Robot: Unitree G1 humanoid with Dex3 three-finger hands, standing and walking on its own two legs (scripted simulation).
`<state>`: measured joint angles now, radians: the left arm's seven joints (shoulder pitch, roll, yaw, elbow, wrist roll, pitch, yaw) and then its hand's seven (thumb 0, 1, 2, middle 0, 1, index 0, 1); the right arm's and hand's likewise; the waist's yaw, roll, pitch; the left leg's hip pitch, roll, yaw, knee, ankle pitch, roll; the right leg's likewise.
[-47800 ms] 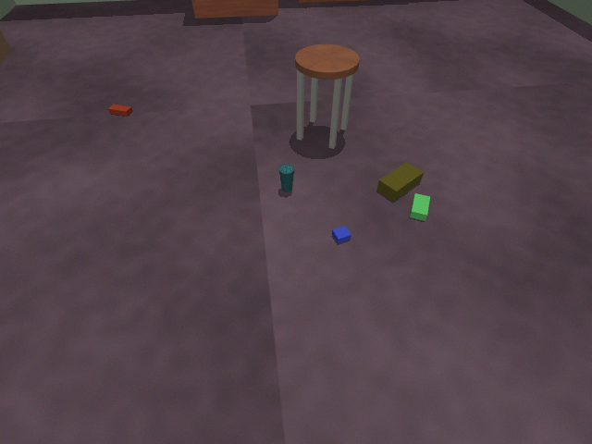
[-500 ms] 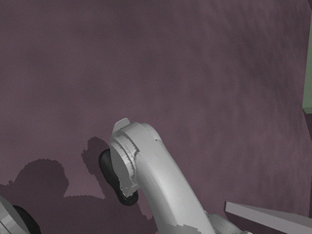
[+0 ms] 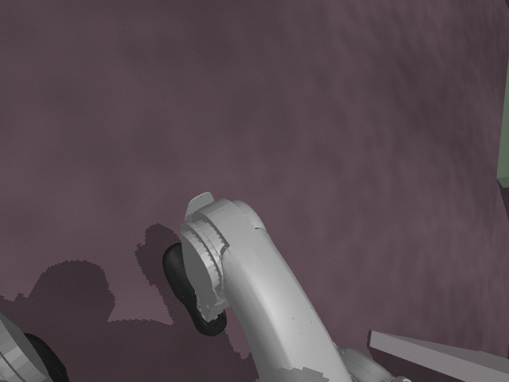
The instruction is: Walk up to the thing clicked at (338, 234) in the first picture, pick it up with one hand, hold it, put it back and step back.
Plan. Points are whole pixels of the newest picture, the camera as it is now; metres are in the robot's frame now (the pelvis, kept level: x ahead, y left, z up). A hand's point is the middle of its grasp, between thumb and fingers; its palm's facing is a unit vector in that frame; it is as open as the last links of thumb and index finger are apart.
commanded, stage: close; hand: left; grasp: from above
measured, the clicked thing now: out of the picture +0.44 +0.40 -0.32
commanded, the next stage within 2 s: settle in 0.50 s
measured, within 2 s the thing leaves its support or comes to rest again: leaves its support in 0.96 s
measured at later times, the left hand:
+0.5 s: hand out of the picture +0.43 +0.38 -0.27, palm faces -0.11 -0.41 -0.90, open 8.8 cm
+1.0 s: hand out of the picture +0.43 +0.39 -0.26, palm faces -0.07 -0.42 -0.90, open 8.7 cm
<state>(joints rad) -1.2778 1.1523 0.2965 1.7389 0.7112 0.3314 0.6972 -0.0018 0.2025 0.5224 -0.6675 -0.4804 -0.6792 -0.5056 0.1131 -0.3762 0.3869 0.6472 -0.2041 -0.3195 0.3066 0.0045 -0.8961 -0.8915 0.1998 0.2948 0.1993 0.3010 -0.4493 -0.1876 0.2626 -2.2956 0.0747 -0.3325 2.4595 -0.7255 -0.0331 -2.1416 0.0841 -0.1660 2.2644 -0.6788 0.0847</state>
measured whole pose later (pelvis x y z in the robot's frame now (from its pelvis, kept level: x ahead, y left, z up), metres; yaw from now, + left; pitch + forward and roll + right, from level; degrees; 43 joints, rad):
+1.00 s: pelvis +0.00 +0.00 +0.00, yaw +0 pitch +29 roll -16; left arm -1.29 1.14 0.33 1.72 0.71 0.37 0.69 0.01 0.22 0.36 -0.78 -0.38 -0.80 -0.39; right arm 0.15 -0.39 0.37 0.63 -0.19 -0.32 0.32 0.01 -0.91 -0.89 0.20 0.29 0.20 0.30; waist -0.44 -0.17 0.25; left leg -2.30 0.07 -0.32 2.45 -0.72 -0.03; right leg -2.14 0.08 -0.16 2.26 -0.67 0.09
